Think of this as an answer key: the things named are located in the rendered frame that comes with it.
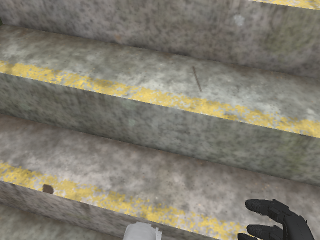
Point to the robot right hand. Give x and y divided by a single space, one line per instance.
294 226

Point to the robot left thigh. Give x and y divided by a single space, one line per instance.
142 231

